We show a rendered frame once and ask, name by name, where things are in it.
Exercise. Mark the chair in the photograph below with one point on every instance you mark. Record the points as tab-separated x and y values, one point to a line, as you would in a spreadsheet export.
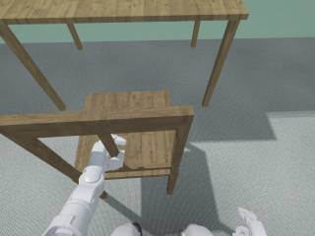
145	119

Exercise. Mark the robot left forearm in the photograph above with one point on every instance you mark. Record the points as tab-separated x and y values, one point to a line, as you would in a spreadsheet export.
79	210

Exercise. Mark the robot left foot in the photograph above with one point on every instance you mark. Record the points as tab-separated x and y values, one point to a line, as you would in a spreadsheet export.
137	225

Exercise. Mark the table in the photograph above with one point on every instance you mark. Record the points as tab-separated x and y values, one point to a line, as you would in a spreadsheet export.
70	12

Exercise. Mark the robot left hand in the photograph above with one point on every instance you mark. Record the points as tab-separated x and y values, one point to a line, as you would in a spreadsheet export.
100	156

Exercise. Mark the robot left thigh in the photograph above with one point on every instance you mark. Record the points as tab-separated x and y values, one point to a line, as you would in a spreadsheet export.
126	230

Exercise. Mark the robot right hand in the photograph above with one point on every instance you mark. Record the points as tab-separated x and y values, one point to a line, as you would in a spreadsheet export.
255	227

